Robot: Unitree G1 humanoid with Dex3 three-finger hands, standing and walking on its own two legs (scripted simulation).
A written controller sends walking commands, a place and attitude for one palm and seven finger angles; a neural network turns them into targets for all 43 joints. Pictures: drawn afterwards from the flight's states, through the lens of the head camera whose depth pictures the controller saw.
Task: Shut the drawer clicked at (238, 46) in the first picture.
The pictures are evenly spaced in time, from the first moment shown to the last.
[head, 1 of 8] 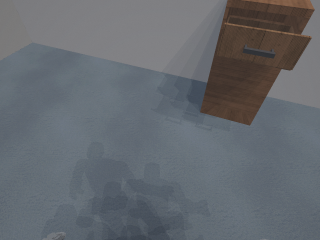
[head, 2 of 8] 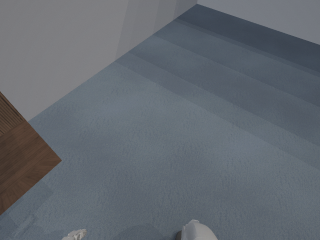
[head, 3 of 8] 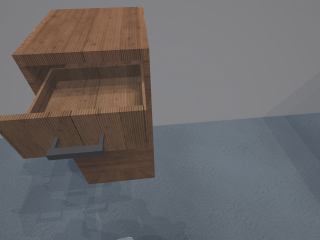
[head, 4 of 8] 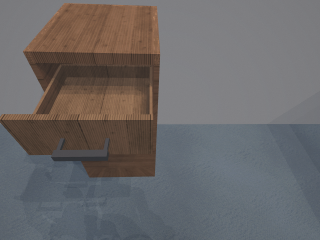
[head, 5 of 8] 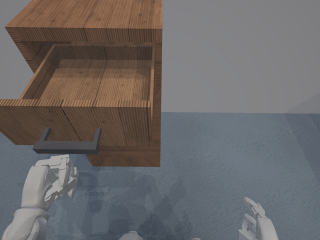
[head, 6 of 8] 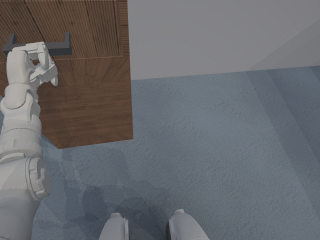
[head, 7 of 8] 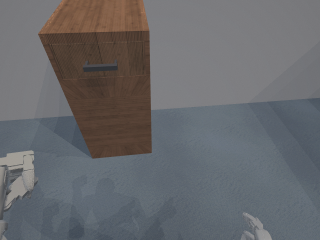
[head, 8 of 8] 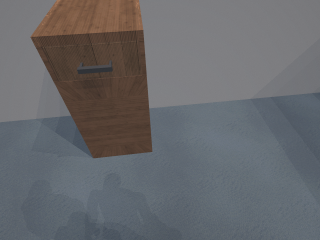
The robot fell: no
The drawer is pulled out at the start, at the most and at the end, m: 0.25 0.25 0.00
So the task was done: yes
